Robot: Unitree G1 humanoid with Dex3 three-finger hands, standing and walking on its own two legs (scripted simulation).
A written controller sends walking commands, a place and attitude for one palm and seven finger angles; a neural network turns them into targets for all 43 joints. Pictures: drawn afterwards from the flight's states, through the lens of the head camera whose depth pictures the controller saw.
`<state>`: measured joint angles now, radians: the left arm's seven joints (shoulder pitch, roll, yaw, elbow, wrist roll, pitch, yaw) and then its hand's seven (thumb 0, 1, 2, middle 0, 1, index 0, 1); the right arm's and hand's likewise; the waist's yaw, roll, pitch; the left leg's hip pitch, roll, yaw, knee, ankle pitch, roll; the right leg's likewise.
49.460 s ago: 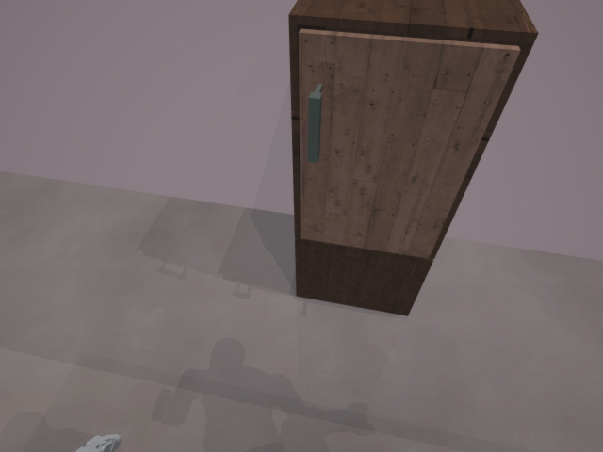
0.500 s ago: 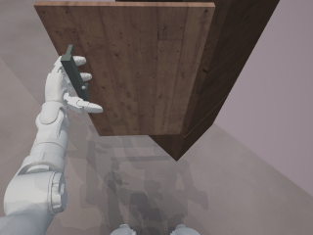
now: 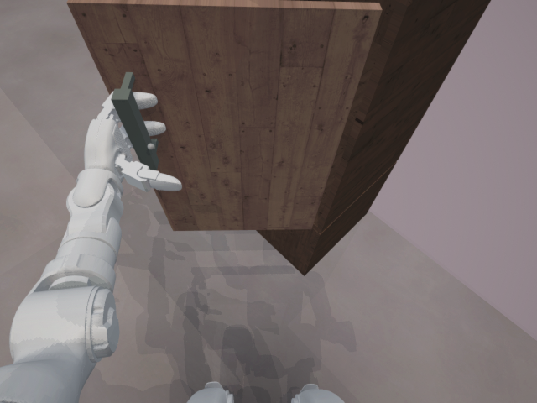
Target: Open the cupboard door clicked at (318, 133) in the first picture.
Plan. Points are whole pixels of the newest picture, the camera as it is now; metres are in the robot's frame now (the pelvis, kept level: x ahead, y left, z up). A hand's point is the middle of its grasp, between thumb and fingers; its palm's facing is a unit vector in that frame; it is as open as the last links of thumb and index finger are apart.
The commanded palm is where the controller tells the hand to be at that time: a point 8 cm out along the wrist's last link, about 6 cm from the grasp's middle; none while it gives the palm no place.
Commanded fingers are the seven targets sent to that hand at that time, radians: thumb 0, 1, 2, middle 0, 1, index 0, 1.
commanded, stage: close the thumb around the handle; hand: left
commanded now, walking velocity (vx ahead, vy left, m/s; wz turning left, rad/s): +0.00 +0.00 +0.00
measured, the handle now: (140, 124) +0.52 +0.19 +0.08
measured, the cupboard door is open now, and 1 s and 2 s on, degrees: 47 49 94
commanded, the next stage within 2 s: pull the door open along its arc in 0.68 s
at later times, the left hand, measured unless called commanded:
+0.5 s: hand (150, 145) +0.47 +0.17 +0.09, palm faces -0.01 -1.00 +0.00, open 7.3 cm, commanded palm +0.44 +0.21 +0.09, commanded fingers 0.00 0.90 0.90 -0.40 -1.35 -0.40 -1.35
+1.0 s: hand (150, 151) +0.46 +0.17 +0.09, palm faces +0.00 -1.00 +0.00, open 5.7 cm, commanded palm +0.41 +0.22 +0.09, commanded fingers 0.00 0.90 0.90 -0.40 -1.35 -0.40 -1.35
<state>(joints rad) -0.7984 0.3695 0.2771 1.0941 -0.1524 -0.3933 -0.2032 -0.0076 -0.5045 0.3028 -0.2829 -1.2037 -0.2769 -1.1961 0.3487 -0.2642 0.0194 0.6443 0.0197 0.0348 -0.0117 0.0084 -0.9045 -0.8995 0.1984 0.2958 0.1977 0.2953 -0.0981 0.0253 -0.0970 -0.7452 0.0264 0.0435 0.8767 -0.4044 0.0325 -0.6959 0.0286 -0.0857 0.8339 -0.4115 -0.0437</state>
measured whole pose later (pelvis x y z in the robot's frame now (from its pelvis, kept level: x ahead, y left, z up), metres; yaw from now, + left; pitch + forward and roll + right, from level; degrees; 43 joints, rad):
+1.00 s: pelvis +0.00 +0.00 +0.00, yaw -2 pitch +15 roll -1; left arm -0.69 0.36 0.30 0.98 -0.17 -0.37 -0.19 0.01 0.75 0.80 -0.36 -1.35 -0.36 -1.35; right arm 0.38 -0.26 0.02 0.61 0.02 0.05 -0.01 0.01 -0.90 -0.90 0.20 0.30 0.20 0.30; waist -0.10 0.03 -0.11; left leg -0.72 0.04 0.07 0.86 -0.41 0.04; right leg -0.69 0.04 -0.05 0.82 -0.40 -0.04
